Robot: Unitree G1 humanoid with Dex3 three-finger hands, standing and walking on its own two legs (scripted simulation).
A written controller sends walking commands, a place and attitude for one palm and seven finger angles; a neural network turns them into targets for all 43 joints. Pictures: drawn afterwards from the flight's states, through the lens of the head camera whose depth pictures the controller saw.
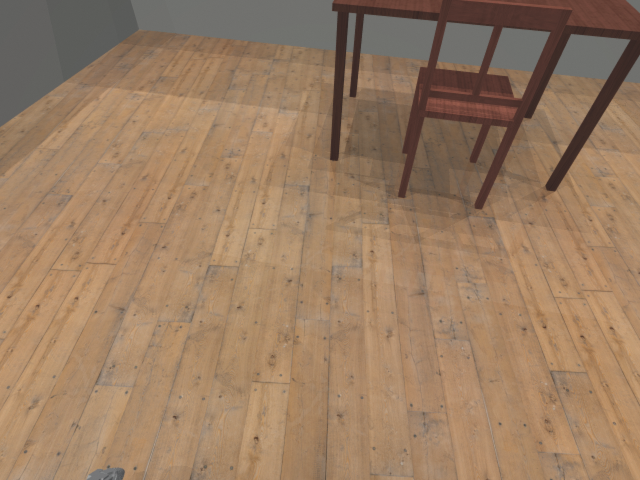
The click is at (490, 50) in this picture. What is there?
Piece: chair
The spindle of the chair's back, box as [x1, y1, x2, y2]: [472, 25, 502, 95]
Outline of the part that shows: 502,25 494,25 472,94 479,94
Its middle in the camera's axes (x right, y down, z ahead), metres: +0.59 -0.63 +1.38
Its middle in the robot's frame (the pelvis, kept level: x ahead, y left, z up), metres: +1.47 -0.52 -0.10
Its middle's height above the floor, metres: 0.67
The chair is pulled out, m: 0.00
